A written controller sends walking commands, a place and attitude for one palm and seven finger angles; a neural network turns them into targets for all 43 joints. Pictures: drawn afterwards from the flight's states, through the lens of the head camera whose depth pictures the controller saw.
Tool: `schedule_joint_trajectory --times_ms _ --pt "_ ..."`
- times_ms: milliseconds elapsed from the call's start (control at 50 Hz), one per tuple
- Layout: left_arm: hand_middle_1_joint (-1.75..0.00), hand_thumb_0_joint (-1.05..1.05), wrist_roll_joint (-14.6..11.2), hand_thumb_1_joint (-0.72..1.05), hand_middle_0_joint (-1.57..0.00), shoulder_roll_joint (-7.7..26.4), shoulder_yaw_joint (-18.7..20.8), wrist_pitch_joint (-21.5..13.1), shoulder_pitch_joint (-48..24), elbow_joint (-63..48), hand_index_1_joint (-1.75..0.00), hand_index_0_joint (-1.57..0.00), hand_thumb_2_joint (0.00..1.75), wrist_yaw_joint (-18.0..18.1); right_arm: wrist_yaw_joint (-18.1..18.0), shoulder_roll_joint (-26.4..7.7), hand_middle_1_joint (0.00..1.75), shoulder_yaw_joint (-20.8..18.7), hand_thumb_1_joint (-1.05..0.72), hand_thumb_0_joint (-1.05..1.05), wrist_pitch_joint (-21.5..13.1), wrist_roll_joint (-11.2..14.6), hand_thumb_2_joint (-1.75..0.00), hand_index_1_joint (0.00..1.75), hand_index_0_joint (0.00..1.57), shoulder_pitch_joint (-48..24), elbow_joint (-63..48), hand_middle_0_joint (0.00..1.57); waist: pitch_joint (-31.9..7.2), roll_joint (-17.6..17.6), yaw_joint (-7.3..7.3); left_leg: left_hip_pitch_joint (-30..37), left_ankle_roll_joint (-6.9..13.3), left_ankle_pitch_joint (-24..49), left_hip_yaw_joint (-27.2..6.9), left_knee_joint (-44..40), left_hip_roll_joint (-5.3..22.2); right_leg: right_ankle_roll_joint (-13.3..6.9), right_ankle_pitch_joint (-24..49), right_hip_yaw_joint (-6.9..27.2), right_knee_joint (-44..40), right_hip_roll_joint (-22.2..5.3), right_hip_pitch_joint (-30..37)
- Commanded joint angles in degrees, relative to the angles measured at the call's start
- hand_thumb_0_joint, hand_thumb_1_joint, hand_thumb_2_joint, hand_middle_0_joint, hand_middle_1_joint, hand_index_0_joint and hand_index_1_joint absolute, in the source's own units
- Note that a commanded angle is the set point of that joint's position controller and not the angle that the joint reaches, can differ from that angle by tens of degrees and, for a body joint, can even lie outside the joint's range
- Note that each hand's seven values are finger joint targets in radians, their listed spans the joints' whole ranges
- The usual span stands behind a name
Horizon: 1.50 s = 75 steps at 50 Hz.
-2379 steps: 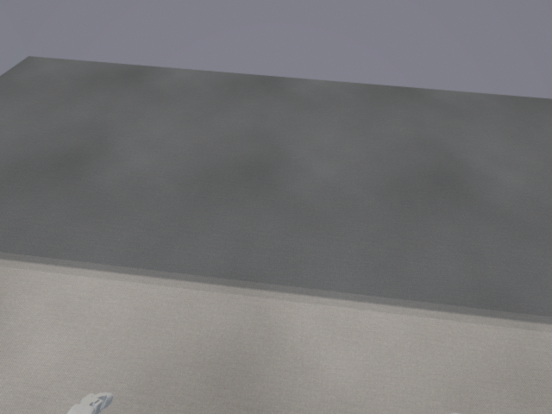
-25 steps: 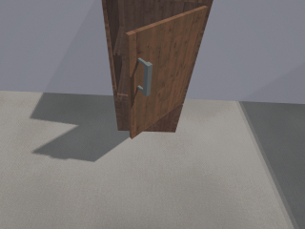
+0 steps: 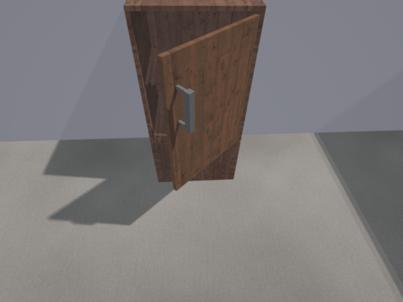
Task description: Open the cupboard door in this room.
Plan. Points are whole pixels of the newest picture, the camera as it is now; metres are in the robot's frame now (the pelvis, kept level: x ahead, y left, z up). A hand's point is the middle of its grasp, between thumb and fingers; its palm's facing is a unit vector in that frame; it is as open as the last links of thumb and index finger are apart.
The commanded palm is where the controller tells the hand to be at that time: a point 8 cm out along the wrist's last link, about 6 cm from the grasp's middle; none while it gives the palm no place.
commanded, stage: let the arm hang, fingers relaxed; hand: left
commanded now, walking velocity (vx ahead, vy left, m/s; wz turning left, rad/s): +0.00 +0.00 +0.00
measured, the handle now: (185, 109) +0.63 +0.08 +0.02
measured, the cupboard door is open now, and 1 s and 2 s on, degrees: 43 43 43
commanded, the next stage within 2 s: look to check the result in 0.20 s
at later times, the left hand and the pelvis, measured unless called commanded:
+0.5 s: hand out of the picture +0.02 +0.17 -0.17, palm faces +0.03 -0.98 -0.21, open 7.4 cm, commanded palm none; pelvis +0.03 +0.00 +0.00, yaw +0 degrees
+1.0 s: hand out of the picture +0.07 +0.17 -0.17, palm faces +0.01 -0.98 -0.22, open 7.4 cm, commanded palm none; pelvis +0.05 -0.02 +0.00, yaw -2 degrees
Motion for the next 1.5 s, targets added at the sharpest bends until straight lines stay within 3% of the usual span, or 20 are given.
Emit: schedule_joint_trajectory --times_ms 0,140,260,340,840,880,1000,1080,1120,1140,1160,1200,1260,1280,1300,1320,1340,1380,1440,1480 --pt "-0.30 0.00 -0.2 0.90 -0.20 6.4 1.6 -0.9 4.4 -1.3 -0.30 -0.20 0.90 0.6 -0.7 -5.1 0.30 -0.8 -0.90 0.00 -0.8 0.1 -0.90 0.30 0.20 2.4 -1.8 0.20 5.3 2.1 1.42 -5.3 1.3 -15.1 -6.8 -9.6 4.6 -2.1 -13.3 4.7 -7.5 -3.7 -1.6" --pt "-0.30 0.00 -0.3 0.90 -0.20 5.4 1.5 -1.3 3.7 -1.4 -0.30 -0.20 0.90 0.6 -0.8 -4.5 0.30 -0.9 -0.90 0.00 -1.2 0.3 -0.90 0.30 0.20 2.3 -1.9 0.20 3.8 3.4 1.06 -4.2 1.0 -12.1 -6.9 -9.7 4.8 -2.0 -8.4 4.2 -7.1 -4.1 0.3" --pt "-0.30 0.00 -0.5 0.90 -0.20 5.3 1.3 -1.9 3.3 -1.3 -0.30 -0.20 0.90 0.7 -0.9 -4.6 0.30 -0.8 -0.90 0.00 -1.6 0.6 -0.90 0.30 0.20 2.1 -2.0 0.20 1.6 0.2 0.65 0.0 0.8 -4.0 -5.6 -7.8 4.9 -1.9 -3.4 4.0 -7.4 -4.7 1.7" --pt "-0.30 0.00 -0.6 0.90 -0.20 5.0 1.0 -2.1 3.5 -0.7 -0.30 -0.20 0.90 0.8 -1.0 -4.8 0.30 -0.7 -0.90 0.00 -1.8 0.7 -0.90 0.30 0.20 1.1 -1.6 0.20 0.5 1.1 0.60 2.6 0.8 0.8 -5.2 -7.3 5.3 -1.8 0.2 3.7 -7.0 -4.9 2.3" --pt "-0.30 0.00 -0.7 0.90 -0.20 7.6 1.1 -2.6 1.2 -0.3 -0.30 -0.20 0.90 0.8 -1.1 -7.6 0.30 -0.3 -0.90 0.00 -1.9 0.6 -0.90 0.30 0.20 -3.1 -0.5 0.20 1.2 0.4 0.81 5.7 0.2 5.5 -4.0 -7.8 5.6 -2.1 5.7 4.1 -9.3 -5.3 5.6" --pt "-0.30 0.00 -0.7 0.90 -0.20 6.1 1.0 -2.0 1.5 -0.5 -0.30 -0.20 0.90 0.8 -1.3 -5.9 0.30 -0.2 -0.90 0.00 -1.5 0.6 -0.90 0.30 0.20 -2.2 -0.3 0.20 1.3 0.3 0.59 6.6 -0.2 5.4 -2.7 -6.3 6.0 -2.0 8.0 5.2 -8.3 -5.2 4.2" --pt "-0.30 0.00 -0.4 0.90 -0.20 8.5 3.4 -0.3 -0.3 -3.7 -0.30 -0.20 0.90 0.2 -2.0 -8.1 0.30 -2.2 -0.90 0.00 -0.1 0.6 -0.90 0.30 0.20 -2.6 -3.2 0.20 1.3 -0.7 0.37 5.9 -0.4 0.8 0.7 -1.2 7.1 -3.2 9.7 8.7 -4.2 -4.9 -0.4" --pt "-0.30 0.00 -0.1 0.90 -0.20 8.3 4.2 0.5 -1.9 -6.7 -0.30 -0.20 0.90 -0.5 -2.3 -9.9 0.30 -3.2 -0.90 0.00 -0.2 0.4 -0.90 0.30 0.20 -2.7 -5.6 0.20 0.7 2.2 0.07 6.2 1.2 -1.5 -1.8 -3.2 10.9 -2.6 7.4 8.2 1.6 -1.9 -4.4" --pt "-0.30 0.00 0.0 0.90 -0.20 7.2 4.4 0.9 -2.4 -8.2 -0.30 -0.20 0.90 -0.9 -2.5 -11.7 0.30 -3.9 -0.90 0.00 -0.2 0.2 -0.90 0.30 0.20 -2.9 -6.6 0.20 1.3 8.2 0.15 5.6 4.1 -4.2 -6.4 -7.5 15.9 -1.7 0.5 5.4 9.6 1.2 -7.6" --pt "-0.30 0.00 0.1 0.90 -0.20 6.7 4.5 1.1 -3.1 -9.0 -0.30 -0.20 0.90 -1.2 -2.5 -12.5 0.30 -4.1 -0.90 0.00 -0.5 0.0 -0.90 0.30 0.20 -2.7 -7.1 0.20 1.2 11.8 0.08 4.9 6.4 -1.8 -8.6 -9.9 19.4 -1.1 -8.6 3.3 16.5 2.1 -8.4" --pt "-0.30 0.00 0.1 0.90 -0.20 6.4 4.6 1.4 -3.6 -9.8 -0.30 -0.20 0.90 -1.4 -2.4 -12.8 0.30 -4.2 -0.90 0.00 -0.7 -0.2 -0.90 0.30 0.20 -2.8 -7.6 0.20 1.1 13.0 0.11 5.2 8.4 2.1 -9.1 -10.9 21.7 -0.7 -15.6 2.2 22.5 1.7 -9.8" --pt "-0.30 0.00 0.0 0.90 -0.20 5.9 4.8 1.5 -3.2 -10.5 -0.30 -0.20 0.90 -1.6 -2.4 -12.5 0.30 -4.1 -0.90 0.00 -0.9 -0.3 -0.90 0.30 0.20 -4.3 -8.8 0.20 -0.4 10.8 0.95 5.9 9.5 7.9 -7.2 -8.7 22.9 -0.8 -18.4 3.2 24.6 -0.2 -9.4" --pt "-0.30 0.00 0.0 0.90 -0.20 6.2 5.1 0.6 2.8 -9.5 -0.30 -0.20 0.90 -2.0 -2.3 -13.3 0.30 -4.4 -0.90 0.00 -0.6 -0.3 -0.90 0.30 0.20 -8.0 -10.6 0.20 -2.5 5.1 4.41 3.1 3.9 12.2 1.9 3.6 17.4 -0.7 -5.7 1.0 7.1 0.1 1.3" --pt "-0.30 0.00 0.5 0.90 -0.20 9.6 5.8 0.0 5.6 -8.8 -0.30 -0.20 0.90 -1.6 -2.1 -11.7 0.30 -4.4 -0.90 0.00 -0.2 0.5 -0.90 0.30 0.20 -8.7 -11.4 0.20 -3.3 -5.4 5.56 -1.7 -0.2 1.1 6.2 14.0 10.9 -2.2 8.0 9.2 -4.4 -4.0 5.9" --pt "-0.30 0.00 1.1 0.90 -0.20 16.7 7.2 -0.6 6.7 -8.8 -0.30 -0.20 0.90 -0.5 -1.6 -7.3 0.30 -3.6 -0.90 0.00 -0.1 1.0 -0.90 0.30 0.20 -9.2 -14.1 0.20 -2.4 -23.7 5.88 -16.2 -3.7 -24.2 8.6 29.1 1.9 -7.0 23.9 30.5 -10.0 -18.1 11.1" --pt "-0.30 0.00 -0.1 0.90 -0.20 16.4 7.0 -0.3 7.5 -8.7 -0.30 -0.20 0.90 0.0 -1.5 -9.4 0.30 -3.9 -0.90 0.00 0.6 0.9 -0.90 0.30 0.20 -10.3 -13.8 0.20 -1.8 -16.8 6.46 -16.9 -3.1 -26.1 0.6 36.9 2.6 -9.8 27.2 30.0 -8.8 -18.9 10.0" --pt "-0.30 0.00 -0.2 0.90 -0.20 14.9 6.6 -0.2 4.9 -9.7 -0.30 -0.20 0.90 0.2 -1.2 -8.8 0.30 -4.0 -0.90 0.00 0.7 1.0 -0.90 0.30 0.20 -9.9 -13.4 0.20 -0.7 -11.1 4.45 -18.3 -3.0 -22.0 -1.5 39.7 3.9 -11.6 20.2 26.6 -8.4 -17.2 8.6" --pt "-0.30 0.00 -0.2 0.90 -0.20 12.1 6.0 -0.2 0.0 -11.4 -0.30 -0.20 0.90 0.5 -1.1 -9.2 0.30 -4.1 -0.90 0.00 1.0 0.8 -0.90 0.30 0.20 -11.5 -13.0 0.20 0.6 -10.3 2.67 -19.3 -3.7 -16.0 -2.6 41.5 4.6 -9.9 19.6 24.7 -7.4 -12.3 7.1" --pt "-0.30 0.00 -0.5 0.90 -0.20 11.5 5.9 -1.0 1.9 -11.7 -0.30 -0.20 0.90 0.9 -1.0 -8.1 0.30 -3.9 -0.90 0.00 1.2 1.0 -0.90 0.30 0.20 -11.5 -13.1 0.20 -4.1 -4.4 2.56 -18.8 -4.4 -11.9 -2.9 39.7 3.9 -7.6 27.4 22.1 -5.4 -10.3 12.5" --pt "-0.30 0.00 -0.4 0.90 -0.20 11.8 5.9 -1.0 3.0 -11.8 -0.30 -0.20 0.90 0.9 -1.1 -8.1 0.30 -3.7 -0.90 0.00 1.4 1.0 -0.90 0.30 0.20 -12.9 -13.8 0.20 -4.6 -4.2 2.98 -18.6 -4.7 -11.8 -3.2 38.1 3.4 -8.0 26.5 23.1 -5.6 -9.9 12.7"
